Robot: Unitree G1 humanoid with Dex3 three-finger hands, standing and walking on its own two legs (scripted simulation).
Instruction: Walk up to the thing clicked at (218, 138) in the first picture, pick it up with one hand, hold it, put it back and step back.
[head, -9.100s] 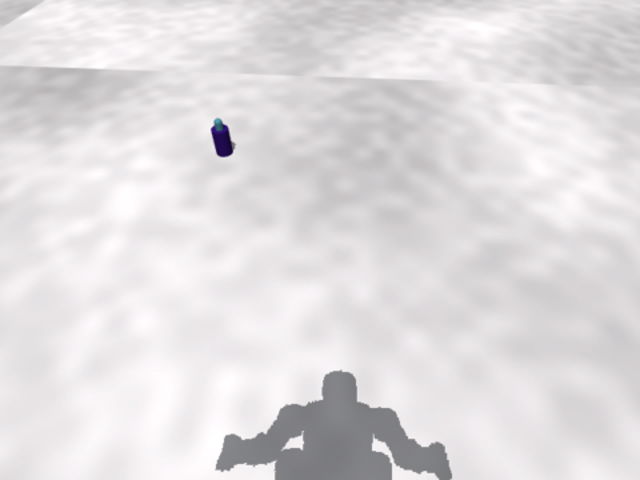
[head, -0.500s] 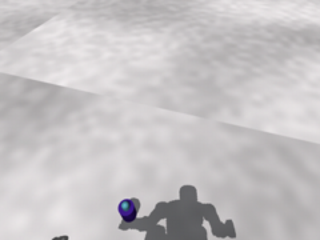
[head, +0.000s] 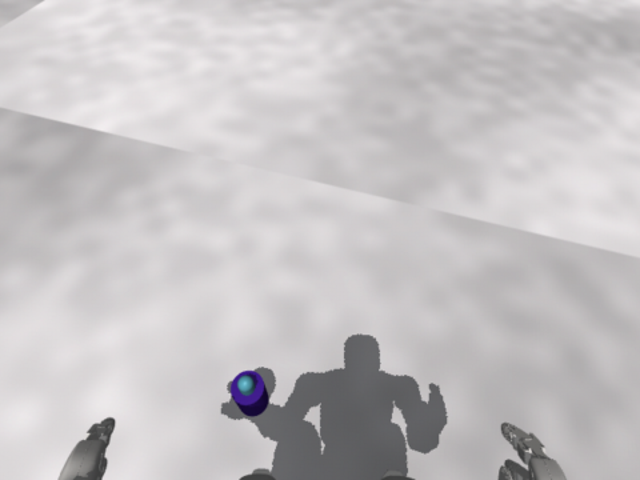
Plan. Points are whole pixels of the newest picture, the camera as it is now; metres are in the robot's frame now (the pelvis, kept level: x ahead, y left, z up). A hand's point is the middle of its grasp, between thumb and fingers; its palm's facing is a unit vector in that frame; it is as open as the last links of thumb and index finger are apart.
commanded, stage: go down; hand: left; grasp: from the side
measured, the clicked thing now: (249, 391) +0.38 +0.20 -0.63
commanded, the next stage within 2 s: none
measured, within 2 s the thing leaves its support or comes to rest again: neither
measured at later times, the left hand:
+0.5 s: hand out of the picture +0.14 +0.27 -0.15, palm faces +0.08 -0.94 -0.32, open 17.2 cm
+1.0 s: hand (132, 417) +0.24 +0.33 -0.26, palm faces +0.13 -0.97 -0.20, open 17.4 cm
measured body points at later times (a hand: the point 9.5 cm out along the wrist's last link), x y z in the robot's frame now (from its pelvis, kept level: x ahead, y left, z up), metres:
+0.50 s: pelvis -0.01 +0.00 -0.05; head +0.08 +0.02 +0.39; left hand +0.14 +0.32 -0.13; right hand +0.17 -0.25 -0.12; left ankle -0.01 +0.12 -0.70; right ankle +0.00 -0.14 -0.70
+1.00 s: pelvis -0.06 +0.00 -0.19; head +0.12 +0.02 +0.22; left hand +0.23 +0.38 -0.24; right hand +0.10 -0.27 -0.30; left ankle -0.01 +0.12 -0.70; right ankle +0.00 -0.14 -0.70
